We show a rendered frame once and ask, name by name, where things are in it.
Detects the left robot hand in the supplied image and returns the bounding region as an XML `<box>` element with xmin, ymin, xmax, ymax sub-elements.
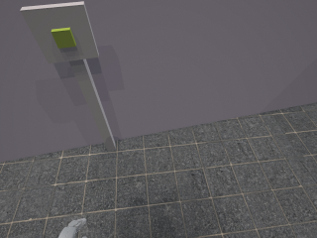
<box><xmin>58</xmin><ymin>218</ymin><xmax>87</xmax><ymax>238</ymax></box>

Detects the panel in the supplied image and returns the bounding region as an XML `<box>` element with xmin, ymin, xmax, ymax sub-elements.
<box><xmin>20</xmin><ymin>1</ymin><xmax>116</xmax><ymax>152</ymax></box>

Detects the button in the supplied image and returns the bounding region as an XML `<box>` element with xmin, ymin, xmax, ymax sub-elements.
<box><xmin>51</xmin><ymin>27</ymin><xmax>76</xmax><ymax>49</ymax></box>

